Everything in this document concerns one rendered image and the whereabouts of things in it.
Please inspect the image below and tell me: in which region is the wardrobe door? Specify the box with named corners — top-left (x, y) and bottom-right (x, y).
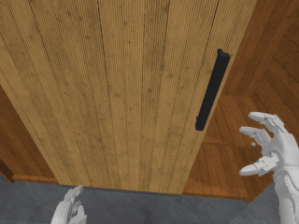
top-left (0, 0), bottom-right (258, 195)
top-left (0, 84), bottom-right (55, 177)

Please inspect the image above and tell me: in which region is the right robot forearm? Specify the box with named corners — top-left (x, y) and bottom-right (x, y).
top-left (272, 165), bottom-right (299, 224)

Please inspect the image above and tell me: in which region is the robot right hand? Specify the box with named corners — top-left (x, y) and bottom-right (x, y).
top-left (239, 112), bottom-right (299, 176)

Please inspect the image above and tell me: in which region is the robot left hand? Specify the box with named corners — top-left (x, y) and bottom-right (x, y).
top-left (50, 185), bottom-right (87, 224)

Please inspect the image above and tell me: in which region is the handle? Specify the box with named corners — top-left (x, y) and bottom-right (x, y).
top-left (195, 49), bottom-right (231, 131)

